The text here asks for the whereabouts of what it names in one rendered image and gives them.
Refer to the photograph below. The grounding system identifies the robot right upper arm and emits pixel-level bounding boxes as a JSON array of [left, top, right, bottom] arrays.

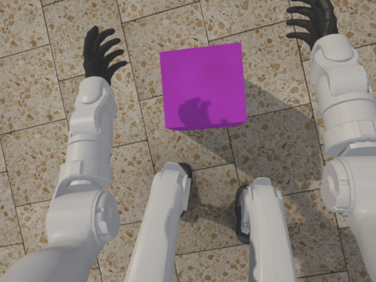
[[320, 156, 376, 282]]

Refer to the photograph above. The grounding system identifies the right robot hand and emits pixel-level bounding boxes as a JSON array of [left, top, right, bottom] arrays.
[[286, 0, 339, 51]]

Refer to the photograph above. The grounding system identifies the right robot forearm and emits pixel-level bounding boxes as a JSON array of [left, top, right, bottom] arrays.
[[309, 34, 376, 157]]

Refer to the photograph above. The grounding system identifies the robot left thigh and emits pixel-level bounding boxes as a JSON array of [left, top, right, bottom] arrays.
[[124, 169, 191, 282]]

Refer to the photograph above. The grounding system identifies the left robot forearm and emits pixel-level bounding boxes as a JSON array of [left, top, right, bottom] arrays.
[[45, 76, 118, 241]]

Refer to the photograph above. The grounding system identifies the robot left upper arm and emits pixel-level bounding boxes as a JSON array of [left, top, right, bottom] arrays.
[[0, 190, 120, 282]]

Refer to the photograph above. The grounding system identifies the left robot hand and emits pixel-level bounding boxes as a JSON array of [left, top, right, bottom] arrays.
[[83, 26, 127, 85]]

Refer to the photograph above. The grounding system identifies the carton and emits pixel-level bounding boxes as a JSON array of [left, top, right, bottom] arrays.
[[160, 42, 247, 131]]

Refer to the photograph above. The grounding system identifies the left robot foot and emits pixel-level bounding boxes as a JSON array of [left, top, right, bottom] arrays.
[[178, 163, 192, 218]]

